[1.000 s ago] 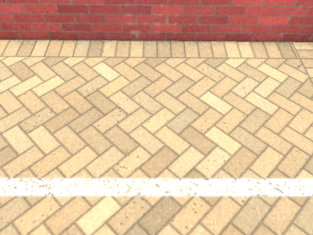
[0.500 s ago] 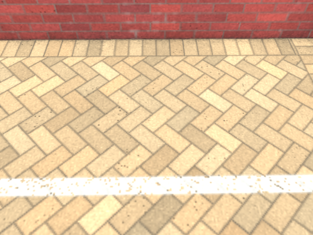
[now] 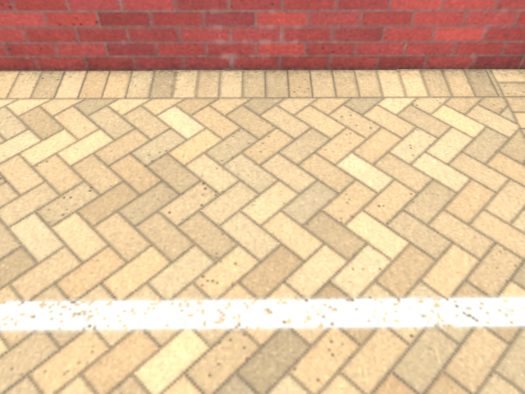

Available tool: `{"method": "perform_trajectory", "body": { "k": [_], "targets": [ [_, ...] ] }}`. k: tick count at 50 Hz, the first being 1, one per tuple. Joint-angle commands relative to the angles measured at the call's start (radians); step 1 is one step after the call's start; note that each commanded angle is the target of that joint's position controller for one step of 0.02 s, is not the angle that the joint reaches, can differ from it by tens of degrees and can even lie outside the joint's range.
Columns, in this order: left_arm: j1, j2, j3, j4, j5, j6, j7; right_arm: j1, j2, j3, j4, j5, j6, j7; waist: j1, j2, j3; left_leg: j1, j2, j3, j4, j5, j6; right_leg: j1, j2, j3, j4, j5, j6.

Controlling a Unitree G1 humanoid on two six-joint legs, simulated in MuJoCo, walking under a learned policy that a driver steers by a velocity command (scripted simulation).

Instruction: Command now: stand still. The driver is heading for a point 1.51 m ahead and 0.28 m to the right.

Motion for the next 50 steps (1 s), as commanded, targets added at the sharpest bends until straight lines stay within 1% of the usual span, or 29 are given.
{"method": "perform_trajectory", "body": {
  "k": [1,16,18,20,21,22,23,24,26,27,28,30,31,32,33,34,35,36,38,39,40,41,42,43,45,47,48,49,50],
  "targets": [
    [0.03,0.099,0.02,-0.017,0.001,-0.001,0.003,0.043,-0.107,-0.025,-0.026,0.0,-0.006,0.0,0.001,0.002,-0.031,0.037,0.011,-0.011,-0.055,0.234,0.004,-0.032,0.016,-0.017,-0.067,0.106,0.002],
    [0.079,0.057,0.005,0.095,0.009,0.025,0.001,0.128,-0.058,-0.01,0.085,-0.004,0.018,0.005,0.006,0.002,-0.006,0.049,0.0,-0.009,-0.095,0.236,0.003,-0.024,0.023,-0.023,-0.093,0.121,0.001],
    [0.108,0.105,0.027,0.111,0.033,0.028,0.013,0.181,-0.11,-0.034,0.105,-0.026,0.021,-0.008,-0.01,0.014,0.02,0.032,0.007,-0.022,-0.121,-0.131,0.046,-0.056,0.035,-0.039,-0.061,-0.14,-0.027],
    [0.116,0.114,0.043,0.107,0.059,0.015,0.032,0.228,-0.14,-0.054,0.112,-0.056,0.005,-0.033,-0.027,0.064,0.099,-0.025,0.114,-0.159,-0.196,-0.459,0.146,-0.148,0.018,-0.02,0.025,-0.325,-0.072],
    [0.106,0.081,0.041,0.103,0.064,-0.002,0.044,0.271,-0.131,-0.057,0.125,-0.059,-0.013,-0.052,-0.047,0.12,0.104,0.006,0.208,-0.268,-0.245,-0.493,0.209,-0.192,0.026,-0.024,0.142,-0.254,-0.075],
    [0.085,0.037,0.031,0.089,0.074,-0.024,0.055,0.265,-0.096,-0.045,0.117,-0.062,-0.032,-0.075,-0.059,0.161,0.11,0.002,0.321,-0.37,-0.283,-0.437,0.261,-0.222,0.006,0.019,0.296,-0.195,-0.088],
    [0.035,0.025,0.035,0.054,0.069,-0.043,0.063,0.24,-0.041,-0.019,0.103,-0.053,-0.058,-0.093,-0.047,0.122,0.091,0.022,0.363,-0.406,-0.294,-0.421,0.286,-0.284,0.007,0.052,0.349,-0.278,-0.111],
    [0.015,0.005,0.028,0.018,0.062,-0.064,0.071,0.179,-0.044,-0.011,0.073,-0.045,-0.082,-0.114,-0.031,0.115,0.081,0.006,0.362,-0.377,-0.291,-0.396,0.274,-0.265,-0.008,0.073,0.349,-0.343,-0.114],
    [0.03,-0.021,0.02,-0.013,0.063,-0.086,0.079,0.055,-0.073,-0.004,0.036,-0.03,-0.092,-0.139,0.019,0.067,0.051,-0.07,0.274,-0.246,-0.261,-0.315,0.221,-0.096,0.017,0.043,0.215,-0.278,-0.114],
    [0.099,-0.033,0.017,-0.002,0.066,-0.099,0.081,0.04,-0.083,-0.007,0.021,-0.049,-0.088,-0.142,0.031,0.092,0.039,-0.127,0.249,-0.203,-0.214,-0.242,0.209,-0.01,0.023,0.04,0.274,-0.099,-0.117],
    [0.2,-0.016,0.026,0.018,0.071,-0.113,0.071,0.009,-0.088,-0.004,-0.003,-0.064,-0.081,-0.141,0.07,0.061,0.021,-0.201,0.196,-0.133,-0.118,-0.224,0.205,0.088,0.054,-0.002,0.281,-0.042,-0.121],
    [0.48,0.019,0.034,0.101,0.096,-0.135,0.055,-0.027,-0.101,-0.016,-0.029,-0.083,-0.071,-0.119,0.172,-0.085,0.022,-0.345,0.077,-0.05,0.3,-0.303,0.209,0.245,0.061,-0.008,0.087,-0.077,-0.114],
    [0.675,0.064,0.035,0.151,0.129,-0.14,0.063,-0.01,-0.009,-0.005,-0.043,-0.109,-0.077,-0.092,0.196,-0.207,-0.014,-0.486,-0.045,-0.07,0.713,-0.345,0.162,0.351,-0.134,0.331,-0.041,-0.078,-0.214],
    [0.641,0.122,0.018,0.098,0.107,-0.166,0.055,-0.072,0.074,0.012,-0.124,-0.086,-0.108,-0.063,0.173,-0.155,0.094,-0.778,-0.127,-0.252,0.809,-0.387,0.155,0.295,-0.347,0.727,-0.145,-0.147,-0.404],
    [0.473,0.119,0.013,0.08,0.084,-0.178,0.042,-0.108,0.043,0.012,-0.131,-0.065,-0.115,-0.056,0.113,-0.083,0.236,-0.987,-0.015,-0.359,0.885,-0.267,0.15,0.238,-0.447,0.767,-0.209,-0.375,-0.438],
    [0.323,0.059,-0.001,0.03,0.062,-0.171,0.037,-0.091,-0.028,-0.005,-0.105,-0.077,-0.121,-0.067,0.085,0.052,0.173,-0.919,0.029,-0.306,0.899,-0.151,0.13,0.201,-0.36,0.617,-0.176,-0.416,-0.391],
    [0.255,0.021,-0.015,0.016,0.076,-0.16,0.038,-0.012,-0.028,-0.005,-0.079,-0.082,-0.114,-0.069,0.012,0.067,0.116,-0.824,0.074,-0.26,0.864,-0.031,0.126,0.121,-0.29,0.47,-0.142,-0.299,-0.343],
    [0.241,-0.045,-0.036,0.01,0.094,-0.158,0.049,-0.004,0.008,0.011,-0.084,-0.093,-0.102,-0.064,-0.005,0.027,0.107,-0.725,0.101,-0.223,0.802,0.083,0.131,0.029,-0.204,0.342,-0.119,-0.171,-0.293],
    [0.216,-0.119,-0.073,-0.015,0.089,-0.17,0.087,-0.04,0.041,0.033,-0.101,-0.114,-0.102,-0.041,-0.002,-0.011,0.07,-0.564,0.101,-0.155,0.568,0.435,0.106,-0.137,-0.051,0.174,-0.052,-0.034,-0.216],
    [0.309,-0.079,-0.069,0.016,0.074,-0.173,0.096,-0.077,0.042,0.034,-0.108,-0.097,-0.101,-0.034,0.039,-0.044,0.055,-0.545,0.08,-0.11,0.478,0.58,0.076,-0.145,-0.033,0.151,-0.019,0.001,-0.222],
    [0.379,-0.041,-0.062,0.051,0.069,-0.17,0.095,-0.126,0.039,0.043,-0.119,-0.072,-0.097,-0.031,0.076,-0.005,0.046,-0.502,0.078,-0.084,0.301,0.719,0.052,-0.176,-0.01,0.124,0.042,-0.042,-0.216],
    [0.438,-0.001,-0.057,0.073,0.063,-0.159,0.082,-0.179,0.05,0.049,-0.126,-0.061,-0.082,-0.032,0.092,-0.026,0.057,-0.419,0.059,-0.039,0.201,0.707,0.03,-0.233,-0.011,0.13,0.025,-0.07,-0.219],
    [0.329,0.11,-0.007,0.064,-0.099,-0.143,0.114,-0.291,-0.045,0.017,-0.17,0.08,-0.104,-0.036,0.079,0.015,0.128,-0.336,-0.005,-0.041,0.163,0.656,0.025,-0.314,-0.054,0.199,0.056,-0.045,-0.187],
    [0.356,0.123,-0.009,0.073,-0.102,-0.135,0.123,-0.317,-0.03,0.028,-0.186,0.092,-0.11,-0.033,0.085,0.0,0.096,-0.316,0.001,-0.057,0.145,0.646,0.022,-0.297,-0.07,0.203,0.107,-0.063,-0.177],
    [0.4,0.076,-0.009,0.105,-0.072,-0.117,0.124,-0.344,-0.005,0.037,-0.197,0.056,-0.11,-0.018,0.113,-0.035,0.082,-0.358,0.019,-0.077,0.073,0.679,0.038,-0.188,-0.074,0.2,0.211,-0.102,-0.164],
    [0.418,0.031,-0.006,0.116,-0.05,-0.087,0.121,-0.354,0.008,0.043,-0.182,0.041,-0.11,0.004,0.129,-0.024,0.075,-0.4,0.047,-0.096,-0.009,0.667,0.054,-0.058,-0.074,0.218,0.336,-0.089,-0.163],
    [0.411,0.025,-0.004,0.116,-0.043,-0.074,0.115,-0.319,0.004,0.04,-0.163,0.038,-0.112,0.009,0.111,-0.013,0.059,-0.371,0.053,-0.096,-0.039,0.63,0.064,-0.024,-0.073,0.225,0.419,-0.021,-0.168],
    [0.389,0.039,0.001,0.114,-0.031,-0.064,0.101,-0.202,-0.02,0.027,-0.118,0.036,-0.114,0.005,0.051,0.007,0.001,-0.244,0.031,-0.063,-0.049,0.585,0.081,-0.029,-0.059,0.206,0.561,0.135,-0.172],
    [0.358,0.04,0.003,0.107,-0.021,-0.064,0.085,0.006,-0.056,0.002,-0.05,0.029,-0.117,-0.007,-0.058,0.04,-0.094,-0.001,0.013,-0.008,-0.064,0.576,0.107,-0.108,-0.023,0.165,0.776,0.257,-0.16]
  ]
}}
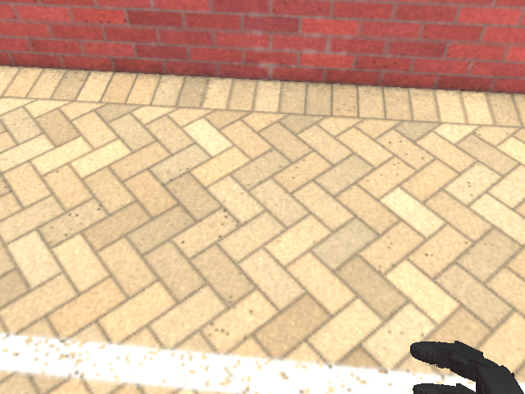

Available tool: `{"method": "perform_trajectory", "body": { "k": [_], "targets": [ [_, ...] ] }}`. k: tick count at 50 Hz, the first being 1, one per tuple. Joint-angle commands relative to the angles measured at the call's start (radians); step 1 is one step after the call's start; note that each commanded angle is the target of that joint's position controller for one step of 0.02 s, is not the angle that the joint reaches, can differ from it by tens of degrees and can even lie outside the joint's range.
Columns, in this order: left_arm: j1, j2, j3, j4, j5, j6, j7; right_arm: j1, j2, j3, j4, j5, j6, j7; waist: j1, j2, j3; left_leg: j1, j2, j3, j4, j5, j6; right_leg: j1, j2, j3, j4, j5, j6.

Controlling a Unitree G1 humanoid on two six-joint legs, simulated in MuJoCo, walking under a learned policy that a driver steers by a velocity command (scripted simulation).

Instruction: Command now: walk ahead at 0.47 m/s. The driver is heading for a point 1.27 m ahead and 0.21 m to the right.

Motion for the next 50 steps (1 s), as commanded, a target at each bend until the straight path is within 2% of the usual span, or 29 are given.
{"method": "perform_trajectory", "body": {
  "k": [1,2,3,4,5,6,7,8,9,11,12,14,16,18,20,21,22,23,24,25,26,27,29,31,39,45,48,49,50],
  "targets": [
    [-0.033,0.093,0.026,-0.024,0.022,0.003,-0.04,0.504,-0.139,-0.061,0.144,-0.016,0.001,-0.013,-0.281,0.001,-0.133,0.676,0.075,-0.012,0.087,0.08,0.086,-0.452,-0.09,0.109,0.534,0.675,-0.057],
    [0.113,-0.001,-0.006,-0.017,-0.004,-0.015,-0.053,0.585,-0.181,-0.058,0.17,-0.039,-0.004,-0.018,-0.248,0.166,-0.323,1.044,0.286,-0.248,0.412,0.323,0.222,-0.782,-0.018,0.192,0.906,0.057,-0.024],
    [0.101,0.093,0.0,-0.053,-0.035,-0.046,-0.062,0.646,-0.214,-0.079,0.193,-0.003,0.014,-0.025,-0.295,0.183,-0.459,1.118,0.357,-0.461,0.327,0.048,0.333,-0.909,-0.041,0.285,0.953,0.076,-0.016],
    [-0.025,0.087,-0.007,-0.149,-0.076,-0.065,-0.061,0.627,-0.289,-0.1,0.229,0.007,0.029,-0.044,-0.269,0.189,-0.414,1.081,0.435,-0.67,0.113,-0.592,0.404,-1.111,-0.084,0.215,0.977,0.196,0.006],
    [-0.181,0.136,0.007,-0.189,-0.056,-0.063,-0.03,0.475,-0.195,-0.08,0.19,-0.005,0.037,-0.059,-0.239,-0.071,-0.251,0.829,0.394,-0.685,-0.069,-0.898,0.329,-1.116,-0.137,0.123,0.922,0.344,0.009],
    [-0.241,0.154,0.018,-0.204,-0.036,-0.057,-0.012,0.321,-0.156,-0.057,0.147,-0.016,0.011,-0.072,-0.177,-0.106,-0.154,0.6,0.42,-0.677,-0.104,-0.821,0.307,-1.051,-0.171,0.18,0.755,0.526,0.013],
    [-0.219,0.143,0.017,-0.19,0.002,-0.038,-0.005,0.236,-0.127,-0.044,0.142,-0.026,-0.01,-0.066,-0.11,-0.156,-0.079,0.368,0.391,-0.642,-0.115,-0.722,0.289,-0.925,-0.21,0.201,0.684,0.563,0.027],
    [-0.207,0.113,0.022,-0.186,0.013,-0.018,-0.004,0.162,-0.109,-0.032,0.148,-0.024,-0.017,-0.059,-0.052,-0.129,0.047,0.101,0.316,-0.467,-0.135,-0.553,0.242,-0.796,-0.239,0.212,0.531,0.575,0.053],
    [-0.178,0.091,0.022,-0.188,0.021,-0.01,-0.001,0.129,-0.111,-0.032,0.148,-0.032,-0.013,-0.057,-0.025,-0.082,0.073,-0.069,0.224,-0.305,-0.152,-0.516,0.202,-0.652,-0.248,0.197,0.376,0.588,0.071],
    [-0.215,0.086,0.024,-0.21,0.034,-0.015,-0.002,0.176,-0.155,-0.04,0.166,-0.038,-0.015,-0.074,-0.037,0.002,0.044,-0.179,0.12,-0.127,-0.155,-0.36,0.169,-0.46,-0.227,0.14,0.092,0.765,0.082],
    [-0.257,0.083,0.021,-0.213,0.034,-0.018,-0.008,0.206,-0.173,-0.046,0.173,-0.031,-0.015,-0.084,-0.059,0.011,0.014,-0.165,0.098,-0.084,-0.149,-0.348,0.158,-0.394,-0.212,0.118,-0.032,0.85,0.076],
    [-0.354,0.086,0.018,-0.237,0.02,-0.011,-0.018,0.276,-0.212,-0.061,0.194,-0.006,-0.008,-0.094,-0.107,0.004,-0.013,-0.043,0.135,-0.112,-0.16,-0.423,0.155,-0.395,-0.192,0.111,-0.165,0.896,0.071],
    [-0.438,0.112,0.019,-0.27,0.007,-0.004,-0.026,0.316,-0.217,-0.07,0.209,0.015,0.004,-0.097,-0.14,-0.004,0.005,0.081,0.176,-0.156,-0.153,-0.553,0.139,-0.451,-0.194,0.119,-0.26,0.874,0.052],
    [-0.501,0.142,0.027,-0.292,0.01,-0.008,-0.034,0.359,-0.22,-0.074,0.224,0.016,0.018,-0.093,-0.166,-0.031,0.022,0.16,0.199,-0.179,-0.116,-0.629,0.117,-0.463,-0.176,0.096,-0.328,0.812,0.026],
    [-0.458,0.16,0.041,-0.278,0.017,-0.016,-0.043,0.379,-0.215,-0.07,0.239,0.007,0.034,-0.088,-0.137,-0.039,0.007,0.197,0.174,-0.163,-0.021,-0.633,0.082,-0.376,-0.144,0.054,-0.385,0.711,-0.006],
    [-0.348,0.19,0.06,-0.244,0.015,-0.02,-0.042,0.383,-0.187,-0.059,0.24,-0.003,0.04,-0.087,-0.089,-0.056,-0.043,0.171,0.128,-0.125,0.112,-0.558,0.056,-0.236,-0.132,0.049,-0.401,0.697,-0.026],
    [-0.173,0.274,0.089,-0.208,0.015,-0.023,-0.038,0.385,-0.124,-0.036,0.223,-0.025,0.037,-0.085,-0.03,-0.193,-0.152,0.034,0.035,-0.015,0.455,-0.576,0.004,0.0,-0.282,0.245,-0.442,0.715,-0.088],
    [-0.067,0.369,0.112,-0.172,0.018,-0.018,-0.052,0.44,-0.058,-0.015,0.196,-0.018,0.014,-0.086,-0.045,-0.491,-0.246,-0.313,-0.101,0.047,0.778,-0.889,-0.044,0.271,-0.458,0.689,-0.607,0.484,-0.221],
    [-0.064,0.279,0.087,-0.182,0.019,-0.026,-0.061,0.4,-0.158,-0.039,0.207,-0.011,-0.003,-0.084,-0.029,-0.347,-0.223,-0.43,-0.058,-0.074,0.92,-0.916,-0.032,0.273,-0.453,0.797,-0.665,0.353,-0.214],
    [-0.145,0.244,0.074,-0.2,0.023,-0.032,-0.062,0.318,-0.194,-0.05,0.186,0.002,-0.01,-0.083,-0.044,-0.259,-0.132,-0.481,-0.013,-0.08,0.932,-0.815,-0.009,0.181,-0.439,0.679,-0.665,0.384,-0.179],
    [-0.244,0.231,0.067,-0.225,0.029,-0.032,-0.062,0.281,-0.178,-0.046,0.182,-0.004,-0.006,-0.089,-0.077,-0.173,-0.094,-0.428,0.035,-0.063,0.895,-0.712,-0.008,0.064,-0.401,0.566,-0.68,0.491,-0.165],
    [-0.307,0.21,0.062,-0.234,0.031,-0.031,-0.063,0.267,-0.166,-0.049,0.184,-0.015,-0.001,-0.094,-0.105,-0.148,-0.066,-0.384,0.064,-0.065,0.826,-0.647,-0.014,-0.019,-0.373,0.494,-0.706,0.59,-0.161],
    [-0.33,0.177,0.054,-0.221,0.035,-0.036,-0.064,0.288,-0.147,-0.053,0.198,-0.019,0.019,-0.095,-0.143,-0.168,-0.06,-0.283,0.085,-0.056,0.744,-0.59,-0.022,-0.096,-0.321,0.378,-0.752,0.71,-0.145],
    [-0.282,0.183,0.059,-0.192,0.033,-0.043,-0.059,0.267,-0.134,-0.055,0.198,-0.023,0.027,-0.095,-0.144,-0.147,-0.053,-0.291,0.08,-0.052,0.676,-0.524,-0.027,-0.083,-0.311,0.314,-0.777,0.826,-0.152],
    [-0.167,0.192,0.06,-0.103,0.016,-0.03,-0.028,0.011,-0.101,-0.047,0.125,-0.016,0.023,-0.082,-0.092,-0.141,0.018,-0.284,0.047,-0.021,0.306,-0.245,-0.058,-0.04,-0.278,0.165,-0.82,0.904,-0.126],
    [-0.091,0.196,0.065,-0.034,0.014,-0.011,-0.028,-0.14,-0.094,-0.032,0.072,-0.005,0.007,-0.046,-0.053,-0.139,0.089,-0.304,0.029,0.007,0.177,-0.33,-0.03,0.121,-0.331,0.16,-0.766,0.973,-0.135],
    [-0.119,0.218,0.074,-0.028,0.014,0.001,-0.023,-0.102,-0.124,-0.043,0.073,-0.002,-0.004,-0.034,-0.096,-0.163,0.053,-0.165,-0.011,0.043,0.132,-0.434,0.005,0.157,-0.343,0.149,-0.669,1.214,-0.114],
    [-0.136,0.226,0.076,-0.03,0.012,0.003,-0.023,-0.025,-0.148,-0.056,0.095,-0.003,-0.007,-0.036,-0.139,-0.183,0.001,-0.031,-0.046,0.073,0.128,-0.448,0.024,0.147,-0.331,0.137,-0.592,1.388,-0.104],
    [-0.165,0.218,0.071,-0.038,0.013,0.006,-0.024,0.142,-0.191,-0.082,0.147,-0.005,-0.008,-0.043,-0.22,-0.18,-0.089,0.196,-0.063,0.081,0.119,-0.422,0.056,0.089,-0.287,0.102,-0.426,1.486,-0.08]
  ]
}}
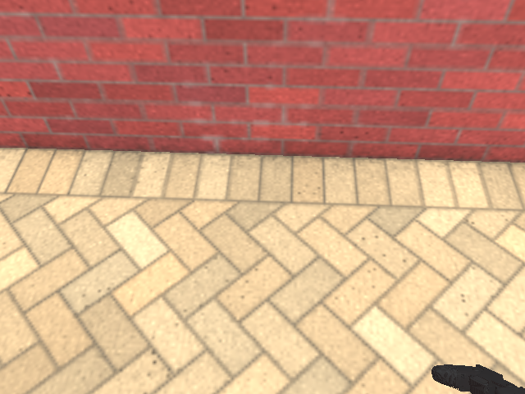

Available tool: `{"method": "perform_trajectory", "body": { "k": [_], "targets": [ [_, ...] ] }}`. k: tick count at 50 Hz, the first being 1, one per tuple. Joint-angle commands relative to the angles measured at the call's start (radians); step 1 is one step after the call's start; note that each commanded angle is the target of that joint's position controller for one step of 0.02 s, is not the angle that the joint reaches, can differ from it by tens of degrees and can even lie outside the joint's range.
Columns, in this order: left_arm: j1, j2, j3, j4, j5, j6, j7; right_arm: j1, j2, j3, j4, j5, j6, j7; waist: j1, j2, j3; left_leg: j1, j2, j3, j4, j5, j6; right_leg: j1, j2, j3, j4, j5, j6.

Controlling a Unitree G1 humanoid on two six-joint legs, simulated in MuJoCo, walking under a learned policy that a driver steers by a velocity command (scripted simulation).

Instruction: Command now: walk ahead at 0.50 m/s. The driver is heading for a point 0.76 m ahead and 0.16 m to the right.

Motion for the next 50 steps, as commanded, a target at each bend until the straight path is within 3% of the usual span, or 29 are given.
{"method": "perform_trajectory", "body": {
  "k": [1,2,3,4,5,6,8,9,12,17,20,23,25,26,27,28,29,30,31,32,33,35,36,39,42,44,45,46,50],
  "targets": [
    [-0.058,0.142,0.016,-0.064,0.01,-0.005,0.002,0.376,-0.229,-0.082,0.056,-0.011,-0.014,-0.015,-0.243,-0.073,-0.225,0.606,0.107,-0.132,0.037,0.009,0.113,-0.271,-0.171,0.036,0.518,0.821,-0.07],
    [0.057,0.015,-0.023,-0.071,0.011,-0.026,-0.014,0.494,-0.301,-0.099,0.084,-0.017,-0.002,-0.019,-0.202,0.181,-0.389,0.992,0.363,-0.599,-0.033,-0.164,0.282,-0.692,0.011,0.017,0.926,0.183,0.006],
    [0.028,0.072,-0.01,-0.052,-0.008,-0.055,-0.02,0.48,-0.214,-0.071,0.087,-0.01,0.004,-0.019,-0.216,0.167,-0.398,0.975,0.377,-0.747,-0.143,-0.234,0.274,-0.805,0.015,0.167,1.062,-0.151,-0.016],
    [-0.077,0.145,0.012,-0.09,-0.034,-0.07,-0.022,0.372,-0.17,-0.056,0.069,-0.005,0.003,-0.021,-0.195,0.135,-0.228,0.823,0.339,-0.582,-0.17,-0.226,0.218,-0.882,-0.046,0.152,1.089,-0.087,-0.034],
    [-0.143,0.152,0.016,-0.107,-0.037,-0.074,-0.013,0.276,-0.138,-0.046,0.045,-0.007,0.0,-0.021,-0.159,0.063,-0.139,0.656,0.297,-0.454,-0.206,-0.163,0.183,-0.851,-0.101,0.118,1.042,0.016,-0.035],
    [-0.175,0.144,0.024,-0.111,-0.023,-0.069,-0.004,0.221,-0.106,-0.036,0.038,-0.016,-0.003,-0.016,-0.128,0.022,-0.07,0.515,0.258,-0.37,-0.243,-0.094,0.164,-0.809,-0.129,0.101,0.977,0.079,-0.029],
    [-0.128,0.09,0.026,-0.104,-0.009,-0.042,0.003,0.214,-0.079,-0.026,0.052,-0.028,-0.007,-0.01,-0.075,0.053,-0.046,0.375,0.21,-0.276,-0.298,-0.047,0.146,-0.699,-0.164,0.101,0.907,0.135,-0.023],
    [-0.119,0.068,0.025,-0.103,-0.008,-0.031,0.005,0.232,-0.091,-0.029,0.064,-0.025,-0.009,-0.011,-0.066,0.056,-0.032,0.34,0.205,-0.25,-0.316,-0.025,0.154,-0.69,-0.17,0.092,0.879,0.142,-0.018],
    [-0.223,0.079,0.03,-0.148,0.003,-0.018,0.009,0.284,-0.14,-0.038,0.09,-0.025,-0.011,-0.03,-0.073,0.039,0.019,0.316,0.205,-0.201,-0.355,0.026,0.163,-0.772,-0.182,0.081,0.735,0.26,0.009],
    [-0.416,0.059,0.015,-0.202,0.002,-0.025,-0.01,0.363,-0.163,-0.039,0.113,-0.015,-0.004,-0.046,-0.124,0.031,0.045,0.347,0.16,-0.111,-0.362,0.055,0.11,-0.731,-0.135,0.041,0.401,0.517,0.009],
    [-0.508,0.064,0.007,-0.231,-0.007,-0.026,-0.024,0.429,-0.169,-0.041,0.144,-0.005,0.003,-0.049,-0.154,0.031,0.069,0.43,0.187,-0.112,-0.346,0.024,0.107,-0.734,-0.116,0.035,0.31,0.524,0.007],
    [-0.56,0.085,0.005,-0.262,-0.011,-0.034,-0.042,0.46,-0.18,-0.049,0.167,-0.002,0.018,-0.054,-0.153,0.031,0.084,0.548,0.242,-0.128,-0.288,0.06,0.096,-0.759,-0.11,0.048,0.253,0.439,-0.019],
    [-0.518,0.113,0.013,-0.259,-0.011,-0.039,-0.049,0.447,-0.195,-0.057,0.169,-0.002,0.028,-0.056,-0.117,0.048,0.056,0.585,0.257,-0.129,-0.223,0.18,0.077,-0.674,-0.086,0.032,0.228,0.361,-0.044],
    [-0.445,0.138,0.026,-0.241,-0.009,-0.041,-0.048,0.425,-0.2,-0.058,0.163,-0.002,0.033,-0.056,-0.07,0.057,0.01,0.58,0.238,-0.108,-0.134,0.338,0.061,-0.554,-0.055,0.003,0.212,0.342,-0.062],
    [-0.284,0.182,0.05,-0.188,-0.006,-0.041,-0.043,0.414,-0.177,-0.05,0.156,-0.006,0.038,-0.055,0.002,0.041,-0.087,0.53,0.183,-0.068,0.048,0.437,0.037,-0.334,-0.031,-0.015,0.207,0.355,-0.091],
    [-0.09,0.257,0.072,-0.146,0.006,-0.04,-0.035,0.421,-0.142,-0.033,0.131,-0.023,0.038,-0.055,0.059,-0.059,-0.241,0.326,0.117,-0.018,0.359,0.215,0.002,-0.017,-0.194,0.169,0.239,0.389,-0.155],
    [-0.022,0.319,0.083,-0.12,0.008,-0.034,-0.041,0.536,-0.012,0.004,0.129,-0.022,0.016,-0.045,0.002,-0.326,-0.36,-0.074,-0.074,-0.008,0.703,-0.423,-0.065,0.303,-0.407,0.639,0.115,0.19,-0.313],
    [-0.036,0.223,0.055,-0.128,0.001,-0.035,-0.043,0.49,-0.102,-0.014,0.141,-0.001,-0.009,-0.039,0.028,-0.245,-0.355,-0.188,-0.036,-0.147,0.84,-0.558,-0.049,0.297,-0.4,0.737,0.042,0.084,-0.296],
    [-0.13,0.182,0.04,-0.147,0.0,-0.039,-0.04,0.398,-0.158,-0.029,0.112,0.021,-0.025,-0.035,0.014,-0.192,-0.213,-0.254,0.015,-0.139,0.866,-0.483,-0.032,0.171,-0.371,0.595,0.027,0.123,-0.253],
    [-0.213,0.162,0.031,-0.168,0.007,-0.041,-0.039,0.341,-0.16,-0.03,0.101,0.023,-0.029,-0.04,-0.014,-0.106,-0.135,-0.223,0.068,-0.113,0.83,-0.389,-0.03,0.024,-0.335,0.475,0.002,0.222,-0.23],
    [-0.266,0.141,0.025,-0.173,0.017,-0.044,-0.042,0.311,-0.152,-0.037,0.097,0.009,-0.025,-0.047,-0.042,-0.069,-0.076,-0.181,0.1,-0.104,0.766,-0.328,-0.033,-0.105,-0.304,0.393,-0.029,0.311,-0.219],
    [-0.287,0.106,0.013,-0.165,0.024,-0.049,-0.048,0.345,-0.113,-0.04,0.107,0.0,0.001,-0.051,-0.092,-0.091,-0.055,-0.08,0.132,-0.11,0.688,-0.276,-0.035,-0.223,-0.262,0.303,-0.086,0.362,-0.208],
    [-0.273,0.113,0.014,-0.156,0.02,-0.05,-0.047,0.351,-0.094,-0.039,0.11,-0.001,0.012,-0.052,-0.1,-0.09,-0.046,-0.071,0.136,-0.103,0.653,-0.268,-0.04,-0.247,-0.255,0.275,-0.107,0.374,-0.215],
    [-0.224,0.158,0.025,-0.134,0.019,-0.05,-0.03,0.26,-0.1,-0.044,0.079,-0.012,0.025,-0.056,-0.092,-0.072,0.005,-0.154,0.145,-0.095,0.51,-0.148,-0.065,-0.257,-0.252,0.223,-0.159,0.38,-0.224],
    [-0.183,0.163,0.024,-0.117,0.014,-0.042,-0.015,0.165,-0.093,-0.045,0.05,-0.016,0.021,-0.049,-0.071,-0.076,0.028,-0.179,0.133,-0.085,0.338,0.015,-0.08,-0.239,-0.226,0.161,-0.175,0.392,-0.199],
    [-0.209,0.176,0.021,-0.126,0.02,-0.049,-0.006,0.109,-0.121,-0.051,0.027,-0.016,0.02,-0.05,-0.066,-0.102,0.041,-0.11,0.115,-0.064,0.234,0.083,-0.087,-0.271,-0.195,0.111,-0.195,0.411,-0.174],
    [-0.187,0.194,0.03,-0.117,0.02,-0.049,-0.002,0.047,-0.107,-0.043,0.008,-0.016,0.014,-0.055,-0.05,-0.107,0.046,-0.102,0.097,-0.045,0.208,0.1,-0.086,-0.245,-0.2,0.105,-0.206,0.401,-0.168],
    [-0.173,0.206,0.033,-0.11,0.008,-0.049,0.005,-0.019,-0.098,-0.036,-0.015,-0.021,0.008,-0.054,-0.036,-0.083,0.049,-0.118,0.098,-0.057,0.157,0.104,-0.086,-0.201,-0.223,0.12,-0.2,0.385,-0.168],
    [-0.135,0.219,0.045,-0.089,-0.008,-0.029,0.019,-0.091,-0.114,-0.032,-0.052,-0.007,-0.014,-0.038,-0.033,-0.076,0.081,-0.149,0.091,-0.093,0.03,0.055,-0.083,-0.052,-0.266,0.155,-0.14,0.425,-0.158]
  ]
}}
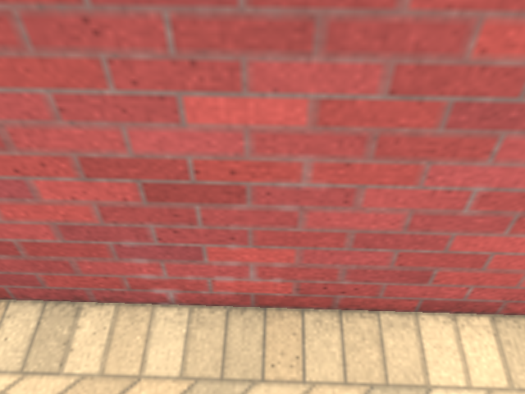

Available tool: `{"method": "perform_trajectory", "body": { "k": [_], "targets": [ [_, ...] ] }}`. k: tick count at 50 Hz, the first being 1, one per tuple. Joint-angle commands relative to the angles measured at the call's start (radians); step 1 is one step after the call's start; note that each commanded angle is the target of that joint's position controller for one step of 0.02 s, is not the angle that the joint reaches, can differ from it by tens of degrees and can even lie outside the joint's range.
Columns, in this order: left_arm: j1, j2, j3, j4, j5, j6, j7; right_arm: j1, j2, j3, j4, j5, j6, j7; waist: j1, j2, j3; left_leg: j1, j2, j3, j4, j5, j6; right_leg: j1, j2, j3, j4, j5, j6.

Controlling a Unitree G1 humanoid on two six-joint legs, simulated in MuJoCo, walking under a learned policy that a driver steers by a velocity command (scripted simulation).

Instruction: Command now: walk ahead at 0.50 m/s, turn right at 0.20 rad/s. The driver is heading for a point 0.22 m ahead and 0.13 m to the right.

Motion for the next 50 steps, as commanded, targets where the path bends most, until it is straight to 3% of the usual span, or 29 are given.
{"method": "perform_trajectory", "body": {
  "k": [1,3,4,5,6,7,8,9,11,12,15,17,19,20,21,22,23,24,25,26,28,29,33,34,39,42,46,48,50],
  "targets": [
    [-0.017,0.194,0.047,-0.043,-0.012,0.004,0.016,-0.142,-0.089,-0.01,-0.101,0.007,-0.035,0.011,-0.027,-0.088,0.073,-0.027,-0.005,-0.019,-0.082,-0.036,0.003,0.025,-0.313,0.176,-0.009,0.261,-0.128],
    [-0.073,0.227,0.061,-0.065,-0.005,0.014,0.017,-0.048,-0.122,-0.016,-0.089,-0.015,-0.045,0.012,-0.084,-0.128,0.011,0.157,-0.053,0.008,-0.146,-0.039,0.013,0.014,-0.261,0.135,0.129,0.532,-0.08],
    [-0.088,0.213,0.057,-0.074,-0.006,0.008,0.011,0.079,-0.148,-0.029,-0.04,-0.021,-0.056,0.007,-0.121,-0.137,-0.087,0.338,-0.092,0.041,-0.158,0.001,0.033,-0.005,-0.209,0.123,0.251,0.703,-0.05],
    [-0.088,0.177,0.047,-0.074,-0.002,0.001,0.009,0.19,-0.181,-0.034,-0.02,-0.04,-0.06,-0.003,-0.172,-0.097,-0.173,0.548,-0.054,0.017,-0.152,0.162,0.064,-0.103,-0.163,0.105,0.426,0.69,-0.003],
    [-0.062,0.091,0.012,-0.093,0.045,-0.008,0.002,0.324,-0.262,-0.045,0.006,-0.076,-0.061,-0.001,-0.178,0.123,-0.318,0.938,0.117,-0.154,0.025,0.69,0.128,-0.434,-0.063,0.074,0.725,0.225,0.052],
    [0.048,-0.003,-0.022,-0.065,0.022,-0.021,-0.009,0.402,-0.278,-0.055,0.063,-0.076,-0.053,0.01,-0.137,0.383,-0.447,1.137,0.275,-0.421,-0.035,0.8,0.289,-0.71,0.064,0.127,1.0,-0.451,0.074],
    [0.028,0.103,-0.01,-0.028,-0.005,-0.022,-0.012,0.38,-0.212,-0.044,0.047,-0.051,-0.046,0.016,-0.171,0.213,-0.445,1.047,0.234,-0.371,-0.086,0.622,0.279,-0.71,0.02,0.223,1.113,-0.443,0.053],
    [-0.048,0.133,-0.009,-0.046,-0.011,-0.017,-0.011,0.264,-0.175,-0.028,0.027,-0.035,-0.043,0.012,-0.139,0.146,-0.316,0.898,0.214,-0.262,-0.116,0.573,0.254,-0.749,-0.029,0.181,1.128,-0.381,0.039],
    [-0.114,0.127,-0.015,-0.062,0.037,0.022,0.003,0.073,-0.077,0.022,-0.002,-0.046,-0.044,0.016,-0.053,0.017,-0.198,0.539,0.186,-0.165,-0.182,0.586,0.221,-0.557,-0.147,0.155,0.998,-0.267,0.073],
    [-0.125,0.108,-0.022,-0.075,0.052,0.049,0.01,0.032,-0.083,0.031,0.014,-0.056,-0.042,0.012,-0.017,-0.015,-0.197,0.416,0.175,-0.133,-0.211,0.56,0.211,-0.445,-0.172,0.149,0.928,-0.217,0.088],
    [-0.113,0.066,-0.041,-0.094,0.052,0.082,0.034,-0.007,-0.118,0.036,0.032,-0.063,-0.031,0.002,0.009,0.057,-0.173,0.261,0.13,-0.036,-0.242,0.496,0.198,-0.261,-0.16,0.118,0.688,-0.178,0.132],
    [-0.165,0.075,-0.042,-0.097,0.042,0.097,0.039,0.017,-0.136,0.034,0.046,-0.05,-0.013,-0.004,-0.019,0.059,-0.164,0.233,0.117,-0.044,-0.286,0.14,0.188,-0.193,-0.145,0.106,0.566,-0.091,0.134],
    [-0.198,0.092,-0.037,-0.09,0.035,0.102,0.036,0.019,-0.15,0.034,0.054,-0.049,-0.001,-0.01,-0.028,0.063,-0.098,0.182,0.089,-0.067,-0.33,-0.339,0.157,-0.146,-0.131,0.101,0.429,0.002,0.121],
    [-0.231,0.11,-0.031,-0.09,0.034,0.099,0.034,0.032,-0.137,0.037,0.055,-0.048,0.003,-0.008,-0.041,0.075,-0.047,0.165,0.06,-0.076,-0.345,-0.499,0.123,-0.149,-0.118,0.093,0.372,0.026,0.108],
    [-0.251,0.117,-0.029,-0.099,0.029,0.088,0.042,0.065,-0.115,0.042,0.065,-0.034,0.0,-0.005,-0.05,0.081,-0.01,0.167,0.038,-0.089,-0.346,-0.552,0.081,-0.156,-0.131,0.117,0.309,0.046,0.098],
    [-0.26,0.138,-0.029,-0.11,0.033,0.079,0.045,0.099,-0.093,0.048,0.083,-0.033,-0.005,-0.003,-0.053,0.06,0.009,0.17,0.017,-0.088,-0.328,-0.555,0.039,-0.138,-0.174,0.156,0.242,0.077,0.08],
    [-0.283,0.186,-0.016,-0.105,0.026,0.077,0.041,0.134,-0.099,0.045,0.083,-0.028,-0.003,-0.011,-0.083,-0.021,0.022,0.208,-0.013,-0.062,-0.326,-0.487,0.015,-0.196,-0.156,0.138,0.259,0.011,0.056],
    [-0.293,0.191,-0.007,-0.09,0.023,0.071,0.041,0.116,-0.098,0.047,0.074,-0.032,0.005,-0.024,-0.085,-0.069,0.005,0.294,-0.036,-0.017,-0.289,-0.446,0.001,-0.284,-0.138,0.132,0.246,-0.068,0.039],
    [-0.316,0.154,-0.014,-0.094,0.023,0.062,0.034,0.093,-0.106,0.045,0.063,-0.036,0.009,-0.032,-0.082,-0.088,0.003,0.342,-0.045,-0.005,-0.247,-0.391,-0.006,-0.315,-0.133,0.134,0.224,-0.067,0.04],
    [-0.316,0.151,-0.015,-0.083,0.037,0.055,0.031,0.087,-0.115,0.041,0.062,-0.035,0.01,-0.035,-0.082,-0.08,-0.009,0.348,-0.051,0.009,-0.222,-0.356,-0.002,-0.31,-0.133,0.131,0.22,-0.044,0.051],
    [-0.308,0.135,-0.016,-0.067,0.034,0.049,0.024,0.1,-0.099,0.048,0.063,-0.033,0.003,-0.034,-0.087,-0.102,-0.038,0.372,-0.046,0.017,-0.195,-0.289,0.007,-0.289,-0.129,0.133,0.22,-0.001,0.054],
    [-0.285,0.121,-0.02,-0.06,0.031,0.045,0.018,0.114,-0.096,0.049,0.069,-0.031,0.0,-0.031,-0.087,-0.093,-0.044,0.38,-0.042,0.014,-0.184,-0.268,0.011,-0.286,-0.136,0.134,0.223,0.012,0.047],
    [-0.289,0.148,-0.017,-0.057,0.025,0.034,0.017,0.095,-0.115,0.047,0.06,-0.033,-0.007,-0.031,-0.084,-0.074,-0.057,0.403,-0.038,0.014,-0.156,-0.199,0.009,-0.288,-0.133,0.136,0.232,0.082,0.038],
    [-0.296,0.149,-0.016,-0.054,0.021,0.028,0.016,0.104,-0.111,0.049,0.061,-0.044,-0.009,-0.032,-0.097,-0.08,-0.064,0.42,-0.038,0.02,-0.147,-0.199,0.001,-0.295,-0.134,0.138,0.232,0.109,0.034],
    [-0.283,0.162,-0.022,-0.036,0.026,0.002,0.003,0.129,-0.141,0.045,0.077,-0.049,0.009,-0.039,-0.094,-0.05,-0.097,0.444,-0.037,0.023,-0.108,-0.134,-0.006,-0.278,-0.133,0.123,0.277,0.233,0.029],
    [-0.295,0.167,-0.024,-0.037,0.018,0.012,0.002,0.131,-0.142,0.045,0.081,-0.045,0.009,-0.035,-0.092,-0.006,-0.114,0.443,-0.04,0.02,-0.093,-0.095,-0.011,-0.259,-0.138,0.127,0.3,0.288,0.02],
    [-0.292,0.168,-0.028,-0.031,0.02,0.028,0.006,0.129,-0.15,0.043,0.084,-0.044,0.009,-0.032,-0.084,-0.023,-0.111,0.433,-0.037,0.017,-0.086,-0.081,-0.015,-0.251,-0.135,0.119,0.314,0.309,0.015],
    [-0.312,0.153,-0.029,-0.049,0.017,0.025,0.007,0.128,-0.176,0.034,0.091,-0.031,0.012,-0.035,-0.086,-0.031,-0.092,0.412,-0.047,0.019,-0.1,-0.132,-0.017,-0.247,-0.137,0.119,0.299,0.28,0.014],
    [-0.317,0.158,-0.028,-0.053,0.016,0.024,0.01,0.12,-0.168,0.035,0.094,-0.035,0.013,-0.039,-0.086,-0.045,-0.081,0.414,-0.046,0.014,-0.108,-0.145,-0.016,-0.253,-0.135,0.116,0.293,0.26,0.017]
  ]
}}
